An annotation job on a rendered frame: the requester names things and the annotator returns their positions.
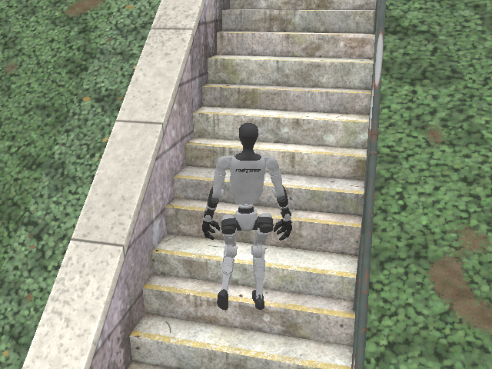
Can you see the robot right forearm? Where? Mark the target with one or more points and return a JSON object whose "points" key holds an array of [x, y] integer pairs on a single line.
{"points": [[284, 206]]}

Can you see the robot right upper arm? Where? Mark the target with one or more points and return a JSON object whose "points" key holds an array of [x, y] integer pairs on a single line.
{"points": [[275, 173]]}

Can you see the left robot hand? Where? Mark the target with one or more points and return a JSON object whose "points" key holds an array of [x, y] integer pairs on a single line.
{"points": [[206, 227]]}

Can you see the right robot hand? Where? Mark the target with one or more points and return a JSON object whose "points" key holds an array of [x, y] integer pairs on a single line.
{"points": [[286, 228]]}

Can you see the robot left upper arm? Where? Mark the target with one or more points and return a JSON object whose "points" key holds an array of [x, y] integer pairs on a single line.
{"points": [[222, 164]]}

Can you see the robot left shin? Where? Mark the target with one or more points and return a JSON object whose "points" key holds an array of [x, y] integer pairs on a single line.
{"points": [[227, 269]]}

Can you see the robot left forearm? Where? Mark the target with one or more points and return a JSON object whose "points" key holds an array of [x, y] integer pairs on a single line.
{"points": [[211, 207]]}

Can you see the left robot thigh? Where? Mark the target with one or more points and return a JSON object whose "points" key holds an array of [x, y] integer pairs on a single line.
{"points": [[229, 229]]}

